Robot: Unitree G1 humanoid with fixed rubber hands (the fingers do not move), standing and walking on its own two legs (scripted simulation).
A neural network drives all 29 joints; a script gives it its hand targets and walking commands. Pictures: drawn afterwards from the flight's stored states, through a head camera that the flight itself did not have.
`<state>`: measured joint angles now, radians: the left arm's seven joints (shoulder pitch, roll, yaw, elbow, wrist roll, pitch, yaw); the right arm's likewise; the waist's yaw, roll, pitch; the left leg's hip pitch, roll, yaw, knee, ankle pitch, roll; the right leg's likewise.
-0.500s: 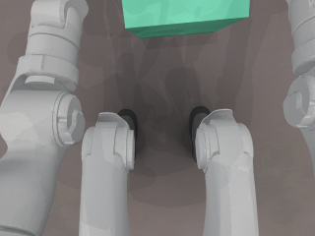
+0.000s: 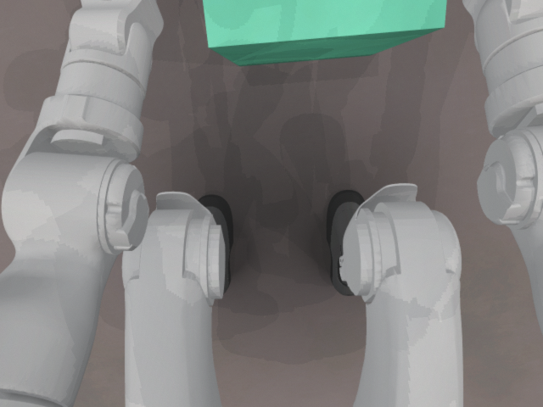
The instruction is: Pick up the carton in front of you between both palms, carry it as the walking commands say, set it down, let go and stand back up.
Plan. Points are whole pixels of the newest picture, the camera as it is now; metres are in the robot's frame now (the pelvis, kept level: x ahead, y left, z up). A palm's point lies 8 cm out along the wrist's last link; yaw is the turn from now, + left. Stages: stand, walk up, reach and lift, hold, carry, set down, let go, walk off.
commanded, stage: reach and lift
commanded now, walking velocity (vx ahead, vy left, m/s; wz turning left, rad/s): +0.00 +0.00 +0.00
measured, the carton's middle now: out of the picture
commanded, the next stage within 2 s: none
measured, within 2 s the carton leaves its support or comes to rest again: leaves its support in 0.52 s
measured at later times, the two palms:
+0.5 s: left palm out of the picture +0.56 +0.10 -0.17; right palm out of the picture +0.55 -0.20 -0.17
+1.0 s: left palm out of the picture +0.51 +0.10 +0.04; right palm out of the picture +0.49 -0.19 +0.04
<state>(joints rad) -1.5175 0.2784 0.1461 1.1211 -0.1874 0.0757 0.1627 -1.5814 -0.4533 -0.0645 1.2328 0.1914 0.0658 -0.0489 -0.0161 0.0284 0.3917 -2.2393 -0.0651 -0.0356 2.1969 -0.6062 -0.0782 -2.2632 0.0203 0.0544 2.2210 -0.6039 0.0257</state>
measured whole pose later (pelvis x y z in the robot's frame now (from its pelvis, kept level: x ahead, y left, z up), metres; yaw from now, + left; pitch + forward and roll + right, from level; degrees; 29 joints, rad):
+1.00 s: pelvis -0.02 +0.01 +0.10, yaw -2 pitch +43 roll +2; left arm -1.18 -0.02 0.57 0.74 0.25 0.36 0.09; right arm -1.23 -0.11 -0.47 0.83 -0.26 0.38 0.00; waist -0.01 0.03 -0.09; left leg -2.07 -0.13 -0.09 1.81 -0.49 -0.09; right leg -2.10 0.10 0.11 1.81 -0.46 0.07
